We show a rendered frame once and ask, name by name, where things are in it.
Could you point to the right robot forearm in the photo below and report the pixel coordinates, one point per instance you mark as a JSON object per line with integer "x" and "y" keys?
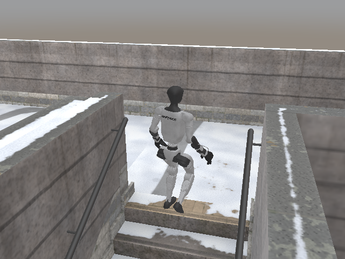
{"x": 197, "y": 147}

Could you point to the robot left upper arm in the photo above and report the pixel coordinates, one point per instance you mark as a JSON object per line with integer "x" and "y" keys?
{"x": 156, "y": 119}

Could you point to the robot left hand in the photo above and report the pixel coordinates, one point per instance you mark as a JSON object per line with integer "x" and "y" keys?
{"x": 157, "y": 144}

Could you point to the robot left foot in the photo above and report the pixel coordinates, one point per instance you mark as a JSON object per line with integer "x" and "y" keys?
{"x": 168, "y": 204}

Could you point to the robot right hand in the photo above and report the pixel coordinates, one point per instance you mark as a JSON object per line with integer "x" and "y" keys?
{"x": 208, "y": 157}

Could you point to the right robot shin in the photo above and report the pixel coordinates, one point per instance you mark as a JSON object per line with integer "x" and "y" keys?
{"x": 186, "y": 186}

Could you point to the left robot forearm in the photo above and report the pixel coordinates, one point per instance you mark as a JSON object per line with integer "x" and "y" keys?
{"x": 155, "y": 136}

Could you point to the robot right upper arm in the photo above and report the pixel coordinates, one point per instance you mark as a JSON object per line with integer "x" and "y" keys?
{"x": 188, "y": 118}

